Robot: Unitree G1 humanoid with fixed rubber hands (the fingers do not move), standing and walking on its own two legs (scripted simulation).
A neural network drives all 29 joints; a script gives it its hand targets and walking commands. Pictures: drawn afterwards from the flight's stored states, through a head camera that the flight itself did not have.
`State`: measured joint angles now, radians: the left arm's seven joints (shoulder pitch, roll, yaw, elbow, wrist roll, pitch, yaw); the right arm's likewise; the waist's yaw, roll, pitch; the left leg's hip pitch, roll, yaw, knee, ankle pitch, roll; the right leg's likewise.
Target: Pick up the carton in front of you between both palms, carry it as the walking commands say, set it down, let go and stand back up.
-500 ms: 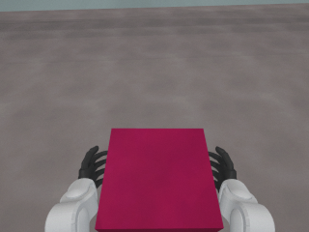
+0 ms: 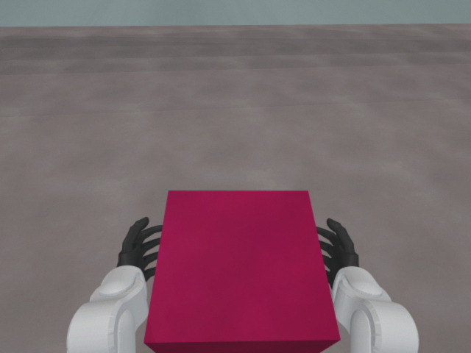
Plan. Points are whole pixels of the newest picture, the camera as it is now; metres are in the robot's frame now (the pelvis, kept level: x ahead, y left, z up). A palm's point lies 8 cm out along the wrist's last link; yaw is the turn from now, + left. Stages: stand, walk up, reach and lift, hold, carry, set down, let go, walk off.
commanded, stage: carry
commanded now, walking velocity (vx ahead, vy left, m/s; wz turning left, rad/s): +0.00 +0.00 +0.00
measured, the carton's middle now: (237, 286) +0.24 +0.00 +0.03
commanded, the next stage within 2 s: hold in 1.20 s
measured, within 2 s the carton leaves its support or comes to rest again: neither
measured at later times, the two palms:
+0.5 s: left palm (146, 283) +0.22 +0.13 +0.07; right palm (347, 281) +0.22 -0.17 +0.07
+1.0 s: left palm (151, 287) +0.24 +0.14 +0.02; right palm (336, 286) +0.24 -0.16 +0.03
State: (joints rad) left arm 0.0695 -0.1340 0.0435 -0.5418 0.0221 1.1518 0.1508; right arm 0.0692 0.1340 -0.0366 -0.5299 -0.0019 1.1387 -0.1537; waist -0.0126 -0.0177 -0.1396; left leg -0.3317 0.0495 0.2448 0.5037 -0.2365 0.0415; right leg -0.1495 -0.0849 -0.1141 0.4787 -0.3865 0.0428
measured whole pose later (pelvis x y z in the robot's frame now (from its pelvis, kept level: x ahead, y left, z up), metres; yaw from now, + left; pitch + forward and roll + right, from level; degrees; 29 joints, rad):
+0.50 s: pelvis -0.01 -0.02 +0.00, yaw +0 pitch +2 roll +1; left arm 0.03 -0.13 0.06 -0.34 0.09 1.07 0.10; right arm 0.03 0.13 -0.04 -0.34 -0.09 1.07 -0.10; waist 0.00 -0.01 -0.12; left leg -0.32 0.08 0.23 0.54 -0.24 0.02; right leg -0.13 -0.06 -0.12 0.50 -0.40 0.01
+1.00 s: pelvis -0.04 -0.01 +0.00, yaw +0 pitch +2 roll +0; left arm -0.16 -0.13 0.15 0.16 0.21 0.67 0.04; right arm -0.16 0.13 -0.14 0.16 -0.20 0.66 -0.03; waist -0.01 -0.01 -0.06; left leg -0.36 0.09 0.23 0.50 -0.17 0.03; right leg -0.19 -0.05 -0.13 0.51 -0.35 0.00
